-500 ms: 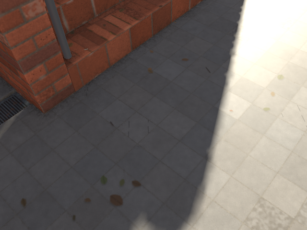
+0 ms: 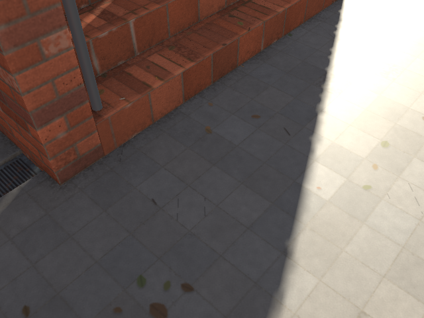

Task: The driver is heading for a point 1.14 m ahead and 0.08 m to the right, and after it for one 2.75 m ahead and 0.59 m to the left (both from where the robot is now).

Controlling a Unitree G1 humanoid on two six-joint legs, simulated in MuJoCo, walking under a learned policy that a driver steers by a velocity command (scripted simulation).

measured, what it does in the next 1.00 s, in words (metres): walks ahead: left foot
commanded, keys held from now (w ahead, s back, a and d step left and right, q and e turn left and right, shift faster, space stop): no key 0.46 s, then w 0.18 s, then no key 0.36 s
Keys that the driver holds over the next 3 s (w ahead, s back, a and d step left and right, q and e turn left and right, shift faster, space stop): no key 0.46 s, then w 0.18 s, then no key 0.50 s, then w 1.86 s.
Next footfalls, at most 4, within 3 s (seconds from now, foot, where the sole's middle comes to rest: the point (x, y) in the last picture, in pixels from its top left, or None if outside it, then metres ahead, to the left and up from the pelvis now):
0.80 left None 0.12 0.12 -0.78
1.08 right None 0.23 -0.07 -0.78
1.86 left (203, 305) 0.58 0.06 -0.78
2.42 right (247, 220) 0.91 -0.10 -0.78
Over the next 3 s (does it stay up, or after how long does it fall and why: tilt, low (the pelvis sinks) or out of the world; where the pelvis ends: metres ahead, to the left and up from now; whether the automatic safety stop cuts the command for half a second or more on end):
stays up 1.06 0.00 -0.02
